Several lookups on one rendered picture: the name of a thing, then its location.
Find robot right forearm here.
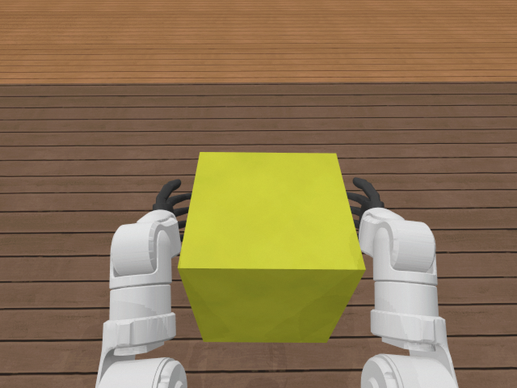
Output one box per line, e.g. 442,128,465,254
359,208,459,388

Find carton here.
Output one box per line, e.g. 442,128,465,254
178,152,366,343

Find robot left upper arm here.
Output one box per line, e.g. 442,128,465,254
98,357,187,388

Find robot left forearm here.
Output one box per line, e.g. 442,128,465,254
95,210,182,388

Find robot left hand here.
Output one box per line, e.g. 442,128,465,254
153,179,192,242

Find robot right hand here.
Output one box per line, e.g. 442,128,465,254
347,177,385,240

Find robot right upper arm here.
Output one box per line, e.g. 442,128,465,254
361,354,457,388

